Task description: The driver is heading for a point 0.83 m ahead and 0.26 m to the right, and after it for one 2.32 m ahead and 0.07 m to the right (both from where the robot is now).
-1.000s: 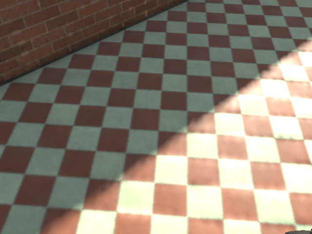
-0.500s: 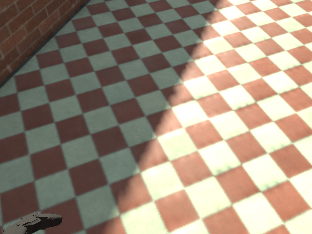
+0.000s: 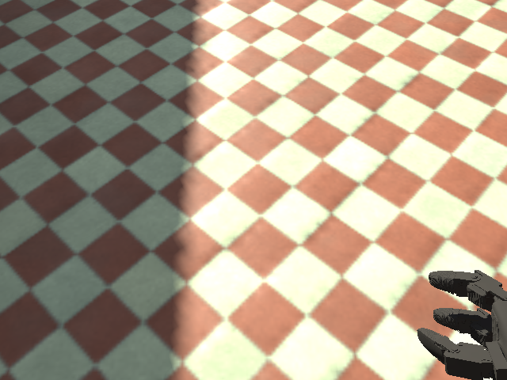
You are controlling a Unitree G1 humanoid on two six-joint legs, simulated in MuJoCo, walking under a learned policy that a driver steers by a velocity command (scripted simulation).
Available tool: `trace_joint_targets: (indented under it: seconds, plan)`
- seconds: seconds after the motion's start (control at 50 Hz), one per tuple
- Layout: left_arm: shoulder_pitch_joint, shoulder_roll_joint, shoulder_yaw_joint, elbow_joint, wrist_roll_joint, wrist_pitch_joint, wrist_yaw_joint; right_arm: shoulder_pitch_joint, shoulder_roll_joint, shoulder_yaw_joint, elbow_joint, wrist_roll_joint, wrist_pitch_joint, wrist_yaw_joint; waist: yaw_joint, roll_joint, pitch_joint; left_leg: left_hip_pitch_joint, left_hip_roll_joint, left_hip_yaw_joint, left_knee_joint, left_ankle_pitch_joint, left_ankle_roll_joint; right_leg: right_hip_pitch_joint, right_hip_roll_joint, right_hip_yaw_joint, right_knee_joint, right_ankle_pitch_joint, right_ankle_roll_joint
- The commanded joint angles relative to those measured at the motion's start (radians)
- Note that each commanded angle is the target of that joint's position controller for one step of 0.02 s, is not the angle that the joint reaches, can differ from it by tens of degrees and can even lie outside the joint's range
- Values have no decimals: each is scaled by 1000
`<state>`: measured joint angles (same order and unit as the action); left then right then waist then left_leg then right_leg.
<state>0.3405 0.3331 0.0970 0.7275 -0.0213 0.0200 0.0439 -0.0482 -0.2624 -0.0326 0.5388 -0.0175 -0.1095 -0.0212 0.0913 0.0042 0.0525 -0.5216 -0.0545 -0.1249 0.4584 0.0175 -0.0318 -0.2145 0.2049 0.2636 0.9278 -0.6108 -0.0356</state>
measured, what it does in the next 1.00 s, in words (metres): walks ahead, turning right: right foot, then left foot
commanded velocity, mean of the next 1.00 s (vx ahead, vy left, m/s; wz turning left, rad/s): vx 0.63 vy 0.00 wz -0.77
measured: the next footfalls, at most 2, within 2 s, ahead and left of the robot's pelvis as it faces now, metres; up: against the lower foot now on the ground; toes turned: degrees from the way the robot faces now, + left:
right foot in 0.44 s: +0.03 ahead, -0.07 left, +0.00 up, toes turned -27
left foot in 0.78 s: +0.44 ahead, -0.07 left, +0.00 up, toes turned -39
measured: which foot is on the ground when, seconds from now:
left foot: down 0.00-0.40, up 0.42-0.76, down 0.78-1.00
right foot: up 0.00-0.42, down 0.44-0.80, up 0.82-1.00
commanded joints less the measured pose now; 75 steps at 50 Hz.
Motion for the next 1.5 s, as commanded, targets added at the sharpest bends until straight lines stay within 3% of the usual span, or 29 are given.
trace_joint_targets:
  seconds: [0.02,0.06,0.1,0.16,0.22,0.34,0.4,0.42,0.44,0.46,0.48,0.52,0.68,0.76,0.78,0.8,0.82,0.84,0.88,0.94,1.12,1.18,1.22,1.24,1.26,1.28,1.32,1.42,1.5]
  plan:
    - [222,86,-7,-115,-12,-3,-35,248,-200,-65,-8,-21,33,0,-37,268,-549,861,607,-653,38,524,375,-435,-110,-34,664,-87,126]
    - [-7,161,22,-127,-21,29,-23,113,-84,-36,-46,-10,66,-25,-80,68,-304,554,397,-380,-103,-126,276,-492,-204,-148,603,150,139]
    - [-61,132,22,-160,-14,55,-9,54,-95,-35,-28,-9,83,-28,-51,53,-136,275,280,-161,-161,-79,213,-394,-232,-190,474,185,133]
    - [-86,38,-1,-185,-5,41,-6,98,-128,-61,32,-16,78,-25,-63,107,-140,266,273,-28,-194,49,247,-357,-258,-236,291,190,118]
    - [-111,62,1,-187,-2,38,-19,111,-161,-80,57,-2,78,-22,-69,100,-216,319,357,-31,-231,-112,276,-331,-314,-230,181,247,96]
    - [-5,124,30,-84,-8,39,-56,38,-239,-117,70,48,59,-3,7,173,-165,154,346,114,-351,-611,148,-9,-280,-390,-86,231,-16]
    - [181,82,29,49,-15,32,-51,-22,-156,-98,56,39,68,2,87,-14,-83,74,255,257,-39,-645,88,163,-220,-461,-368,218,-73]
    - [198,50,-1,36,52,43,-89,100,-108,-75,102,-39,113,23,78,-238,-17,-141,181,379,407,-731,47,261,-237,-244,-483,28,-129]
    - [158,59,-28,-13,38,29,-99,37,34,-21,72,-59,133,26,44,-285,82,-450,118,281,744,-686,24,164,-379,44,-385,-54,-170]
    - [56,188,-1,-92,38,18,-82,-63,39,-6,-71,-54,118,35,15,-340,39,-634,73,144,763,-592,-25,139,-511,518,-756,-209,-299]
    - [-1,223,21,-113,64,7,-53,-132,-74,-24,-103,-58,84,41,-1,-189,91,-657,122,85,755,-435,-43,115,-559,601,-899,-351,-318]
    - [-27,211,24,-107,66,-17,-40,-27,-182,-53,-10,-50,71,53,-47,-79,64,-435,145,90,607,-250,-76,68,-449,333,-818,-95,-261]
    - [145,113,6,2,30,-82,-48,-106,-80,-18,-1,-5,89,88,29,-126,31,-122,86,158,194,-79,-23,173,-357,79,-782,347,-203]
    - [93,152,11,27,37,-96,-47,100,-136,-47,45,-9,76,59,-94,-147,-40,241,20,213,101,-232,58,156,-379,21,-596,927,-155]
    - [72,150,11,32,41,-96,-50,316,-172,-66,110,-12,71,37,-202,-85,-152,494,10,219,100,-263,82,82,-317,-53,-328,1059,-132]
    - [54,98,-4,16,49,-101,-49,551,-243,-85,149,-31,63,14,-307,29,-295,770,185,17,98,-545,104,-129,-250,-92,48,849,-116]
    - [115,-44,-37,-43,10,-113,-58,585,-362,-105,168,-56,57,19,-230,426,-372,900,415,-602,-193,-1015,183,-443,-73,-116,348,140,-73]
    - [33,6,-40,-30,28,-110,-52,444,-246,-80,152,-44,58,31,-191,258,-201,753,426,-753,-282,-988,196,-560,-111,-59,441,199,-100]
    - [-49,53,-33,-24,50,-105,-70,370,-145,-62,164,-33,49,37,-142,31,-86,562,367,-440,-233,-739,210,-523,-215,-111,378,337,-98]
    - [-107,10,-51,-47,67,-84,-98,393,-87,-34,222,-24,25,34,-96,99,-7,402,283,-242,-302,-582,198,-484,-249,-105,265,349,-61]
    - [-449,-15,-98,-170,59,-83,-132,521,-159,-36,312,22,-18,43,-110,27,109,336,245,94,-516,125,198,-293,-256,-327,-261,695,-53]
    - [-352,40,-75,-140,69,-86,-96,538,-244,-48,336,13,-5,30,-44,72,-34,526,265,110,-244,735,179,-113,-163,-340,-317,528,-70]
    - [22,122,-33,-29,76,-89,-60,504,-259,-51,333,4,15,19,141,82,-229,358,215,122,260,623,150,338,-186,-289,-353,427,-77]
    - [182,216,-6,1,99,-93,-37,521,-135,-26,300,-11,14,22,149,-86,-373,145,128,125,647,51,158,568,-448,-14,-358,57,-72]
    - [136,260,3,-18,105,-94,-39,614,-32,-6,249,47,11,33,32,-324,-521,-95,17,48,937,-462,148,661,-667,523,-602,-264,-125]
    - [38,190,-2,-22,90,-90,-44,519,-120,-25,251,40,21,28,24,-192,-377,-192,70,31,988,-361,162,532,-622,501,-688,-265,-118]
    - [-59,68,-28,0,79,-107,-48,423,-101,-21,250,23,34,40,-31,-45,-123,-180,150,46,884,-248,149,249,-547,171,-684,117,-103]
    - [-35,9,-41,75,34,-150,-51,333,-32,-16,211,-8,111,78,-113,-86,8,-197,215,77,808,-184,111,78,-470,-212,-793,432,-38]
    - [-24,-1,-45,101,47,-164,-52,158,-40,-2,147,2,113,98,-115,-56,77,-211,177,175,598,24,124,69,-381,-457,-832,722,-5]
